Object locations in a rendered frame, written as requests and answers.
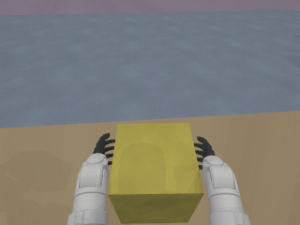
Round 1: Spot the robot left forearm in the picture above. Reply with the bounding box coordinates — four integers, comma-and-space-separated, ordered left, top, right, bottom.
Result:
67, 153, 109, 225

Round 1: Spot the carton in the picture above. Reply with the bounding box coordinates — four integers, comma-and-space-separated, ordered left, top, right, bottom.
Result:
108, 123, 204, 224

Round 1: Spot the robot right forearm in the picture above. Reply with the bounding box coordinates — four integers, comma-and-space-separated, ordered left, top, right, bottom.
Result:
202, 155, 251, 225

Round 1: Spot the robot left hand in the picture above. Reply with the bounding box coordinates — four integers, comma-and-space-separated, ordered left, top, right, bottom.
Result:
93, 133, 115, 165

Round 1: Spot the robot right hand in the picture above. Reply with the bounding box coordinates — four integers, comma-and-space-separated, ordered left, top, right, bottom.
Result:
194, 136, 215, 170

